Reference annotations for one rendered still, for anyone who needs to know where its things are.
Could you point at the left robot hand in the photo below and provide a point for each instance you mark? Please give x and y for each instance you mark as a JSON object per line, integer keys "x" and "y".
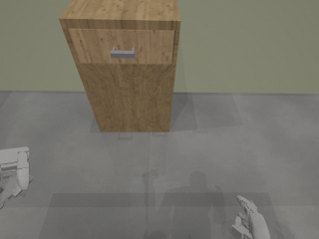
{"x": 15, "y": 166}

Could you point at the cabinet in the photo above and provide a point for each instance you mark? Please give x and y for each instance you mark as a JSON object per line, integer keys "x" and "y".
{"x": 126, "y": 97}

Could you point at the handle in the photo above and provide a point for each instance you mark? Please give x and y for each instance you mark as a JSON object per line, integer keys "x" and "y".
{"x": 122, "y": 54}

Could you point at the right robot hand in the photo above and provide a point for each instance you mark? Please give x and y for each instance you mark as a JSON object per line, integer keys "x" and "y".
{"x": 254, "y": 226}

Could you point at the drawer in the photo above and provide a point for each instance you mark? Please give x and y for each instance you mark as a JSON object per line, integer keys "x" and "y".
{"x": 95, "y": 45}

